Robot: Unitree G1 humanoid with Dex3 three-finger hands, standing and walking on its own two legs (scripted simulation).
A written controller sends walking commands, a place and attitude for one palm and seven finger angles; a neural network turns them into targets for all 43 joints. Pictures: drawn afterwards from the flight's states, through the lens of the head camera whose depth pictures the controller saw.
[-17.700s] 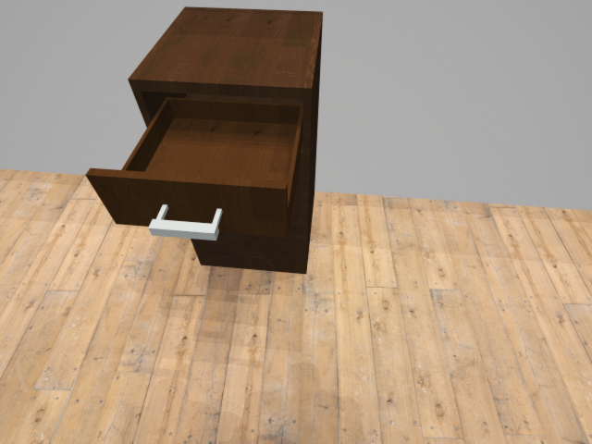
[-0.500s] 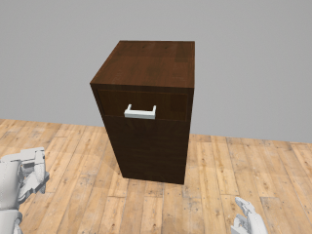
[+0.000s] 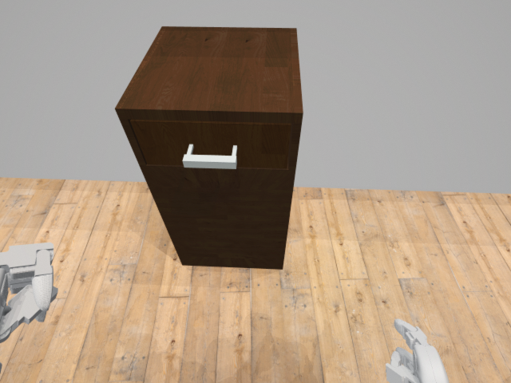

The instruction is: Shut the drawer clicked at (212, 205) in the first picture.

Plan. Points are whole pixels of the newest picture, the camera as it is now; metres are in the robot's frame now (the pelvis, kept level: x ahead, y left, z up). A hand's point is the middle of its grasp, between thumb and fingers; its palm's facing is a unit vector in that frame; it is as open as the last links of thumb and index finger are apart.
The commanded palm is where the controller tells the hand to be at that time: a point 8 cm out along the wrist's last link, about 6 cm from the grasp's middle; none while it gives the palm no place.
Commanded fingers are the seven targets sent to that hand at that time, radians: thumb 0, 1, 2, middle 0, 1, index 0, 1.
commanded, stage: step back with the hand held close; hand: left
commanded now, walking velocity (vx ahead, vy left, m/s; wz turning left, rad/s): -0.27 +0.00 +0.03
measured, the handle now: (211, 155) +0.63 +0.15 -0.07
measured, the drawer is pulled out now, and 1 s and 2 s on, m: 0.00 0.00 0.00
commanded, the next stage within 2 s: stop stepping back and stand still in 0.88 s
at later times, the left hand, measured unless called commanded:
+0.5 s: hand (6, 349) +0.13 +0.25 +0.15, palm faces +0.33 -0.81 -0.48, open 3.3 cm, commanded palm +0.06 +0.30 +0.18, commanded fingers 0.00 0.90 0.90 -1.40 -1.60 -1.40 -1.60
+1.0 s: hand out of the picture +0.00 +0.17 +0.19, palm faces +0.12 -0.73 -0.67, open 3.2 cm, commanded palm -0.06 +0.24 +0.18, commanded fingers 0.00 0.90 0.90 -1.40 -1.60 -1.40 -1.60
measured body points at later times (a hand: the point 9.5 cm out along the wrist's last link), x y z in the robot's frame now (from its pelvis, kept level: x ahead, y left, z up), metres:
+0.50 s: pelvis -0.06 +0.01 -0.01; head -0.03 +0.04 +0.44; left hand +0.11 +0.29 +0.18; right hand +0.10 -0.23 -0.09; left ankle +0.00 +0.06 -0.74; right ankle -0.02 -0.11 -0.73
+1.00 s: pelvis -0.19 -0.04 -0.01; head -0.13 -0.03 +0.44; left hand -0.01 +0.21 +0.23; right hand -0.01 -0.26 -0.10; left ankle -0.07 +0.07 -0.70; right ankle -0.28 -0.11 -0.74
